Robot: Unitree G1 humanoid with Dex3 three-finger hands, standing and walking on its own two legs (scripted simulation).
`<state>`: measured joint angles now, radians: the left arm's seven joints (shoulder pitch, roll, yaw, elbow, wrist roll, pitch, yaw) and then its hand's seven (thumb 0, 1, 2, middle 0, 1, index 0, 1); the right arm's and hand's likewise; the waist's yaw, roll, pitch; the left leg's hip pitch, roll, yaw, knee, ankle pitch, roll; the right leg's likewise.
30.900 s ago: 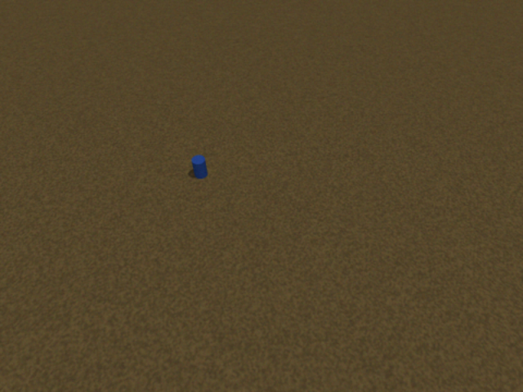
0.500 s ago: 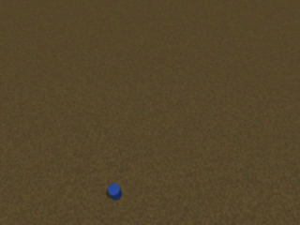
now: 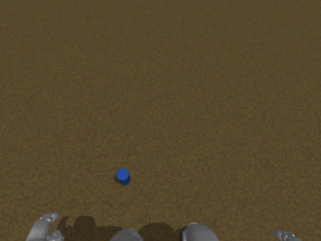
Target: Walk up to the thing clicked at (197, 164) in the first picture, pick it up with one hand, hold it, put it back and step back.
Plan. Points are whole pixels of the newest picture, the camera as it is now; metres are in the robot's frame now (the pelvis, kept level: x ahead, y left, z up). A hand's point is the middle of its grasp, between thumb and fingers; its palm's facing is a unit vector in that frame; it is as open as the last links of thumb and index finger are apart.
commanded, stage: step back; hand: left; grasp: from above
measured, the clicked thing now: (123, 177) +0.46 +0.19 -0.71
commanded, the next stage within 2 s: none
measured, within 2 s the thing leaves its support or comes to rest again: neither
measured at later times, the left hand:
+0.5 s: hand out of the picture +0.01 +0.28 -0.15, palm faces -0.13 -0.91 -0.39, open 7.4 cm
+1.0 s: hand out of the picture -0.12 +0.27 -0.15, palm faces -0.02 -0.93 -0.36, open 7.4 cm
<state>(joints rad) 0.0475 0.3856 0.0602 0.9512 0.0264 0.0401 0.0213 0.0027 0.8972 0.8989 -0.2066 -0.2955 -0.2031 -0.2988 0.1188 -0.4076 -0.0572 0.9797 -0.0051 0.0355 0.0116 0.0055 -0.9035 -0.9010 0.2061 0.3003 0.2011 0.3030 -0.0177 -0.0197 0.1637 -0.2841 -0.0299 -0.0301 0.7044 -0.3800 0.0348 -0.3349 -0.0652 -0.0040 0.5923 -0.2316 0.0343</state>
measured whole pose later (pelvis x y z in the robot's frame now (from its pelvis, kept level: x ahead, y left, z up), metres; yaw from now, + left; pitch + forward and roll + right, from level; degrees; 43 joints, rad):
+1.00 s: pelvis -0.26 +0.01 +0.00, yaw +0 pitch -3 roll -1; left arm 0.10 0.38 0.07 0.78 0.02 0.08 0.02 0.00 0.90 0.90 -0.21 -0.30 -0.20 -0.30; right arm 0.20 -0.37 -0.04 0.88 -0.03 0.02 0.00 0.01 -0.90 -0.90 0.21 0.30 0.20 0.30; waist -0.02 -0.04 0.19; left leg -0.25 -0.03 -0.03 0.64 -0.33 0.03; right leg -0.46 0.06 0.09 1.01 -0.52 -0.02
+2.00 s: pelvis -0.60 -0.04 +0.00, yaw -4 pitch -3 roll +0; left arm 0.24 0.36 0.06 0.95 0.05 0.01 0.00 0.00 0.90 0.90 -0.21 -0.30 -0.20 -0.30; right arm 0.15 -0.40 -0.05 0.89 -0.03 0.04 0.00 0.01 -0.90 -0.90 0.21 0.30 0.20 0.30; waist 0.03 0.03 0.10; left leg -0.44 0.00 -0.10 0.81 -0.42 0.00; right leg -0.21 0.04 0.04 0.64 -0.38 -0.04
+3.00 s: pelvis -0.55 -0.01 +0.02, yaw +0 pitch -3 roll +0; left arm 0.08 0.37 0.02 1.09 0.00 -0.02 0.00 0.00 0.90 0.90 -0.20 -0.30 -0.20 -0.30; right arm 0.07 -0.33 -0.01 1.09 -0.01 -0.02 0.01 0.01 -0.90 -0.90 0.21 0.30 0.20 0.30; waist 0.01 -0.02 0.08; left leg -0.16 0.01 0.00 0.46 -0.25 0.00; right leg -0.14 -0.04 -0.03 0.44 -0.26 0.03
